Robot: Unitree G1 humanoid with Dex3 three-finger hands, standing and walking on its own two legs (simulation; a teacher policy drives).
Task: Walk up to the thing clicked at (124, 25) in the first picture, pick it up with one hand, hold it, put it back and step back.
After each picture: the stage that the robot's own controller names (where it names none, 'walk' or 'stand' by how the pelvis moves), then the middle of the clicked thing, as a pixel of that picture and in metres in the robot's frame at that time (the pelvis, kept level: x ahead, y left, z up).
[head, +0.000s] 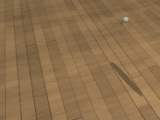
stand; (125, 22) +1.84 -0.59 -0.72
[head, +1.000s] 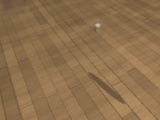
walk; (97, 28) +1.79 -0.09 -0.70
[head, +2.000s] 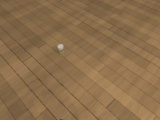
walk; (61, 49) +1.23 +0.27 -0.72
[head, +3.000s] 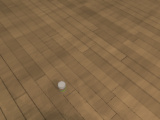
walk; (62, 87) +0.77 +0.21 -0.71
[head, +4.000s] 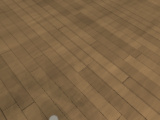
stand; out of the picture +0.44 +0.20 -0.70
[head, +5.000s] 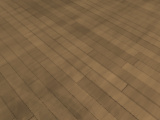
stand; out of the picture +0.39 +0.20 -0.73
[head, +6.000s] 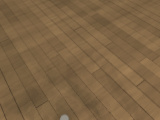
stand; out of the picture +0.44 +0.20 -0.72
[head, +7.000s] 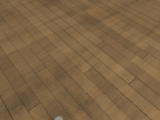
stand; out of the picture +0.43 +0.19 -0.70
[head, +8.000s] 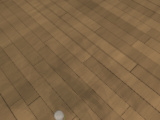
stand; (60, 117) +0.39 +0.21 -0.69
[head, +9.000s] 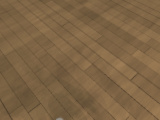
stand; out of the picture +0.39 +0.20 -0.69
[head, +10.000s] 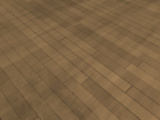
stand; out of the picture +0.39 +0.19 -0.72
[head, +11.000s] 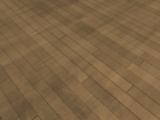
stand; out of the picture +0.38 +0.19 -0.73
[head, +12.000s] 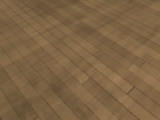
stand; out of the picture +0.37 +0.18 -0.73
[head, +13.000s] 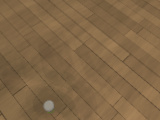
go down; (49, 107) +0.40 +0.19 -0.61
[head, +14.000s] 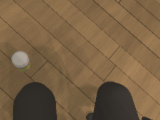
go down; (21, 62) +0.44 +0.25 -0.30
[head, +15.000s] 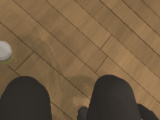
close in; (3, 54) +0.44 +0.27 -0.26
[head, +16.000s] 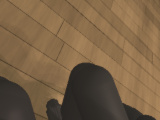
close; out of the picture +0.42 +0.30 -0.22
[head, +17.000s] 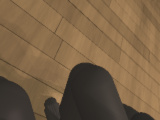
close; out of the picture +0.41 +0.29 -0.23
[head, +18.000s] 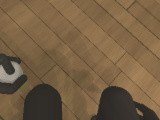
lift; (14, 79) +0.33 +0.24 -0.09
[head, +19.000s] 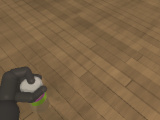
hold; (35, 95) +0.32 +0.17 +0.01
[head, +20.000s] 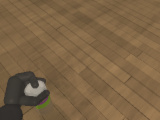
hold; (40, 98) +0.32 +0.16 -0.02
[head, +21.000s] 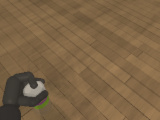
hold; (38, 98) +0.32 +0.17 -0.02
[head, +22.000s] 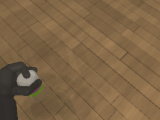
crouch; (32, 86) +0.36 +0.18 -0.07
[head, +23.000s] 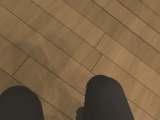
lower; out of the picture +0.47 +0.27 -0.13
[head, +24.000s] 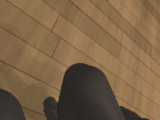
lower; out of the picture +0.43 +0.31 -0.23
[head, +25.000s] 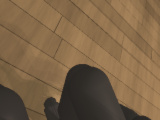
lower; out of the picture +0.43 +0.31 -0.23
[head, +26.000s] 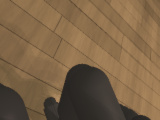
lower; out of the picture +0.43 +0.31 -0.24
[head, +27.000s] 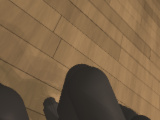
lower; out of the picture +0.42 +0.31 -0.24
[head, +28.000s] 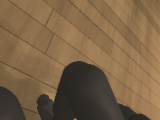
open; out of the picture +0.42 +0.31 -0.23
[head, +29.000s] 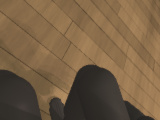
stand; out of the picture +0.42 +0.29 -0.24
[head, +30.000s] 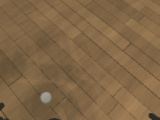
stand; (47, 99) +0.42 +0.20 -0.56
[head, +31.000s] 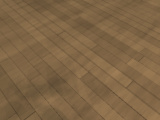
stand; out of the picture +0.39 +0.18 -0.67
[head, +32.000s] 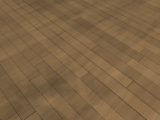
stand; out of the picture +0.39 +0.18 -0.67
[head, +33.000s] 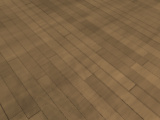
stand; out of the picture +0.40 +0.16 -0.71
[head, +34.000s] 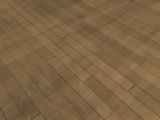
stand; out of the picture +0.40 +0.18 -0.73
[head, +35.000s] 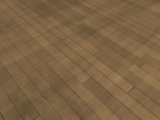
stand; out of the picture +0.38 +0.18 -0.73
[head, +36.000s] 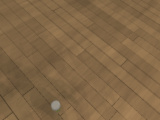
walk; (56, 107) +0.45 +0.15 -0.71
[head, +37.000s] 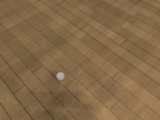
walk; (61, 78) +0.73 +0.23 -0.69
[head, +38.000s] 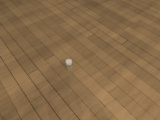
stand; (69, 65) +1.05 +0.15 -0.70
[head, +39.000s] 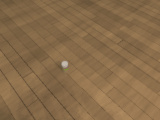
stand; (65, 67) +1.00 +0.17 -0.72
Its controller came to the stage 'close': yes
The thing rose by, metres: 0.68
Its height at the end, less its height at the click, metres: +0.00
